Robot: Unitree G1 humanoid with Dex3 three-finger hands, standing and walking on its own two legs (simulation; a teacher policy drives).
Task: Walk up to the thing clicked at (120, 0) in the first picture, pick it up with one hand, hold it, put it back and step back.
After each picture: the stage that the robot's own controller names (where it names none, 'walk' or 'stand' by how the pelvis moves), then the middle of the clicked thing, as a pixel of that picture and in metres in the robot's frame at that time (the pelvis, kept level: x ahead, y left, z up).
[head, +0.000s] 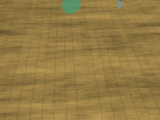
stand; out of the picture +2.25 -0.53 -0.66
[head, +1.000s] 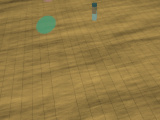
walk; (94, 11) +2.16 -0.02 -0.62
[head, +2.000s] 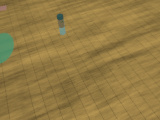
walk; (61, 24) +1.54 +0.29 -0.64
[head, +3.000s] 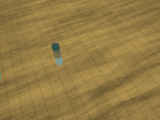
walk; (57, 54) +1.07 +0.28 -0.64
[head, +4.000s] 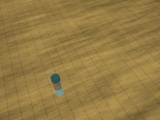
walk; (57, 85) +0.74 +0.25 -0.64
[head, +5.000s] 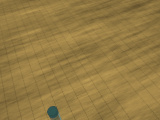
stand; (55, 118) +0.49 +0.25 -0.64
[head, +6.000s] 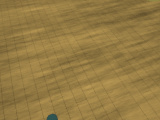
stand; out of the picture +0.43 +0.20 -0.65
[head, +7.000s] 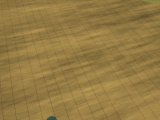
walk; out of the picture +0.41 +0.19 -0.66
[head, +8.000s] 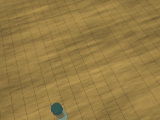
stand; (59, 112) +0.38 +0.22 -0.63
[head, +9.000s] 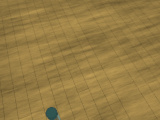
walk; (54, 117) +0.37 +0.19 -0.63
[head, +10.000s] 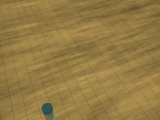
stand; (49, 115) +0.49 +0.22 -0.63
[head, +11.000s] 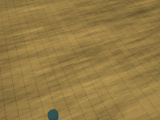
stand; out of the picture +0.46 +0.21 -0.65
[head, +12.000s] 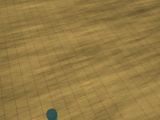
stand; out of the picture +0.46 +0.20 -0.66
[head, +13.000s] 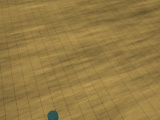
stand; out of the picture +0.45 +0.20 -0.66
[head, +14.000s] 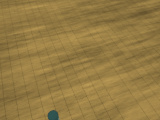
stand; out of the picture +0.45 +0.19 -0.66
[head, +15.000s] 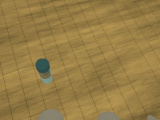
go down; (45, 72) +0.50 +0.19 -0.45
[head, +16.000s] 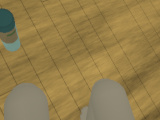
go down; (8, 33) +0.53 +0.25 -0.25
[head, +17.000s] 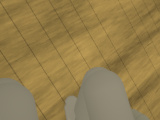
close in; out of the picture +0.51 +0.28 -0.20
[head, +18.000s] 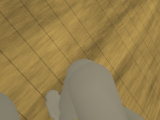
close; out of the picture +0.50 +0.31 -0.17
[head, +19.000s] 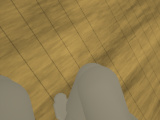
lift; out of the picture +0.45 +0.28 -0.15
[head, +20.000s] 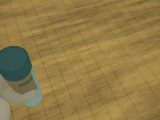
lift; (24, 82) +0.33 +0.18 +0.03
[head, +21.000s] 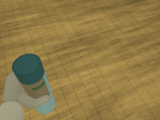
hold; (38, 88) +0.32 +0.14 +0.03
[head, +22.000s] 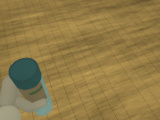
hold; (35, 91) +0.30 +0.16 +0.03
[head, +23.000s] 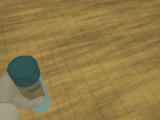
crouch; (33, 89) +0.31 +0.16 +0.03
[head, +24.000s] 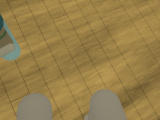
crouch; out of the picture +0.46 +0.23 -0.05
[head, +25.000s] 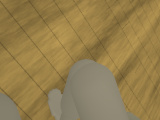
lower; out of the picture +0.47 +0.31 -0.18
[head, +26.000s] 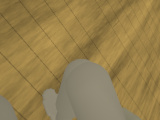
lower; out of the picture +0.48 +0.32 -0.18
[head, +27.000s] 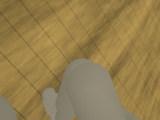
lower; out of the picture +0.48 +0.32 -0.18
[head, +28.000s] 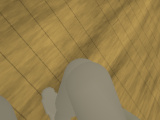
lower; out of the picture +0.48 +0.32 -0.18
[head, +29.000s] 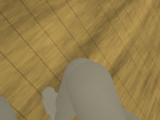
loosen; out of the picture +0.48 +0.32 -0.18
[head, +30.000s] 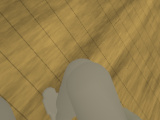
withdraw; out of the picture +0.48 +0.32 -0.18
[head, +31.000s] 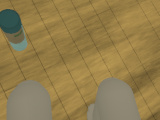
walk; (15, 33) +0.51 +0.25 -0.25
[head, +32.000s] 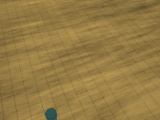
stand; out of the picture +0.45 +0.18 -0.59
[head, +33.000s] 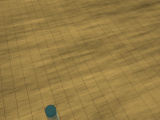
stand; (52, 117) +0.46 +0.20 -0.60
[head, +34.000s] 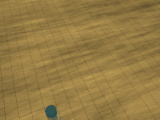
stand; (53, 117) +0.46 +0.19 -0.60
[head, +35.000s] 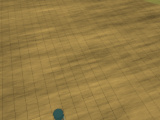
stand; out of the picture +0.48 +0.18 -0.65
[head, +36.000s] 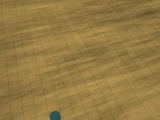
stand; out of the picture +0.45 +0.19 -0.66
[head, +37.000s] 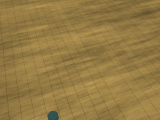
walk; out of the picture +0.45 +0.20 -0.66
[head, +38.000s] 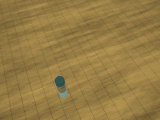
walk; (61, 87) +0.62 +0.21 -0.64
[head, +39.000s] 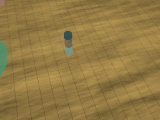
walk; (68, 43) +1.02 +0.13 -0.62
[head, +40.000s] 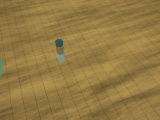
stand; (60, 50) +1.09 +0.21 -0.63
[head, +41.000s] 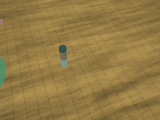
stand; (63, 56) +1.06 +0.20 -0.66
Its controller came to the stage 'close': yes
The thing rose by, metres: 0.67
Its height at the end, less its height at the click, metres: +0.00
